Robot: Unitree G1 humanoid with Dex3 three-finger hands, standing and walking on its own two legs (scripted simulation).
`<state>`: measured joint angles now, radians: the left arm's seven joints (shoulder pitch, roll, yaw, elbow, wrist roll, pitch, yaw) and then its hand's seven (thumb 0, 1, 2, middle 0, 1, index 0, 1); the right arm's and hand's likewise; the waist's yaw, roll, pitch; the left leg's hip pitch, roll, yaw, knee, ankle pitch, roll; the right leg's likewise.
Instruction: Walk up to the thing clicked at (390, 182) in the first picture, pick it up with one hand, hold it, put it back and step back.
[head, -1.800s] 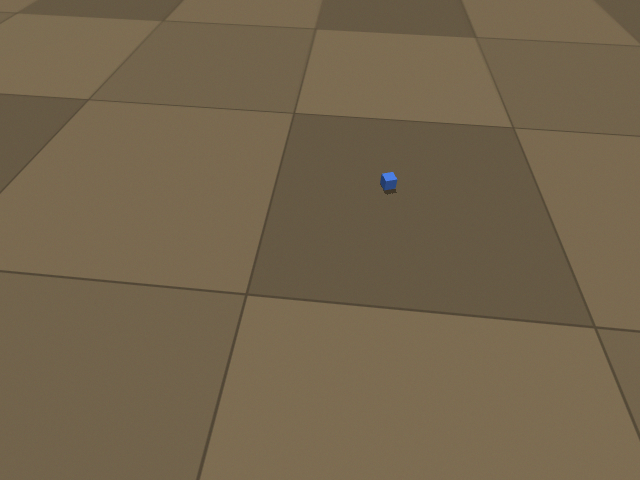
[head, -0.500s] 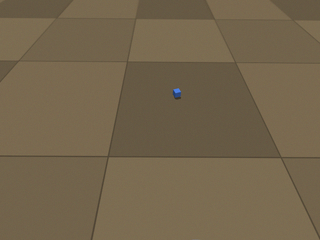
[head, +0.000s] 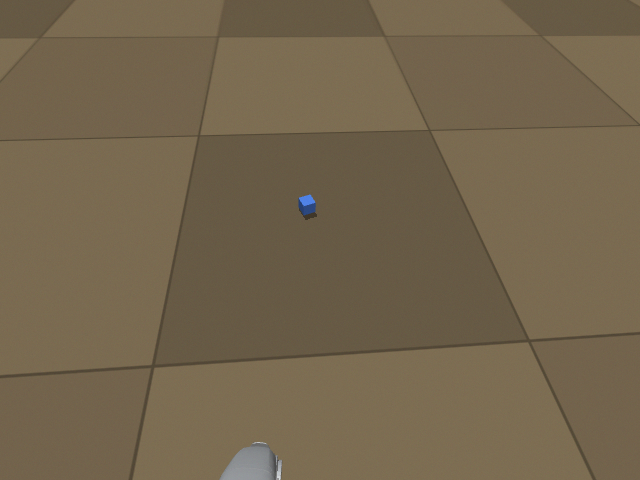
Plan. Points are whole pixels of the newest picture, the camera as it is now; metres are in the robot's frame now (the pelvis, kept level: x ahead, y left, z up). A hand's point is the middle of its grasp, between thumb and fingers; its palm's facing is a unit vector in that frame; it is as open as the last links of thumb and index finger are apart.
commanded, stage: walk up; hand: left
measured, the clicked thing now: (307, 204) +1.28 +0.17 -0.74
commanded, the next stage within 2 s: none
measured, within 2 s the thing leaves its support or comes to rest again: neither
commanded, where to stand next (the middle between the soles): +0.90 -0.03 m, yaw -6 degrees
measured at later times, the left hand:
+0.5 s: hand (205, 296) +0.40 +0.25 -0.12, palm faces -0.20 -0.89 -0.40, open 7.4 cm
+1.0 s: hand (218, 262) +0.49 +0.25 -0.14, palm faces -0.08 -0.92 -0.39, open 7.4 cm
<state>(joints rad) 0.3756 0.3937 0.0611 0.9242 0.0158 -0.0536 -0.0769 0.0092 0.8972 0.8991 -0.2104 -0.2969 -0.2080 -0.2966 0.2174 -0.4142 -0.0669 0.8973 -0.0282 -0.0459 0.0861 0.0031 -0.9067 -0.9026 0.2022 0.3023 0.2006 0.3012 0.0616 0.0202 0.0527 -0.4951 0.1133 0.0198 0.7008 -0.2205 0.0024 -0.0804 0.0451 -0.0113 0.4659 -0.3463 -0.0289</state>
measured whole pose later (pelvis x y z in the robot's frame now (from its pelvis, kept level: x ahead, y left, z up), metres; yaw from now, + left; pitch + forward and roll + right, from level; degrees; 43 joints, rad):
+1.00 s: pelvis +0.45 -0.03 +0.00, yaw -5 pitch -2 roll -2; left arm 0.37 0.41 0.07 0.87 0.02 -0.09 -0.04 0.01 0.90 0.90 -0.21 -0.30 -0.21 -0.30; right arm 0.26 -0.43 -0.07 0.88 -0.03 -0.02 0.08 0.00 -0.91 -0.90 0.20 0.30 0.20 0.30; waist 0.04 0.05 0.07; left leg -0.47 0.09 0.00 0.62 -0.16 0.02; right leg -0.05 0.02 -0.09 0.45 -0.35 -0.01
